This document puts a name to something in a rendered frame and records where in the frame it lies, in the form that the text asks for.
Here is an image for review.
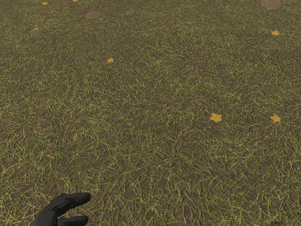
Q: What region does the robot left hand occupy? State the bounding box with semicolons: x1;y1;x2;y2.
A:
32;192;91;226

